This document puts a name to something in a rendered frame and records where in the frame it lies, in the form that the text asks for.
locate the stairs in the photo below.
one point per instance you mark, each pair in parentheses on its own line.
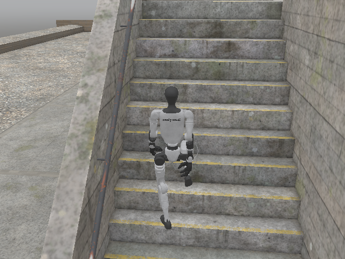
(227,61)

